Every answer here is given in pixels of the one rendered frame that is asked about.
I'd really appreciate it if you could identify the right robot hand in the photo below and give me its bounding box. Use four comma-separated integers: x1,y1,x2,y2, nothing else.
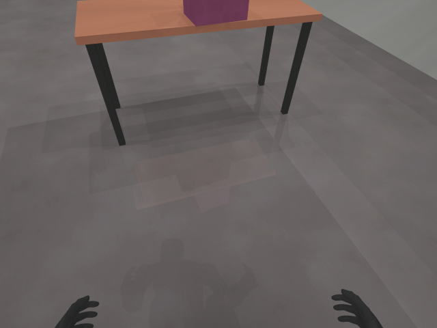
331,289,383,328

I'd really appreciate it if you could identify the table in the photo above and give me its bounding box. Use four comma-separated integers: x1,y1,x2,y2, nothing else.
74,0,322,146

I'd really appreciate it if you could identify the carton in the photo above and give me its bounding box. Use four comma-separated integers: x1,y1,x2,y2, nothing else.
183,0,249,27

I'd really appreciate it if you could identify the left robot hand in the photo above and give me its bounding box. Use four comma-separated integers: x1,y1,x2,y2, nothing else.
55,295,99,328

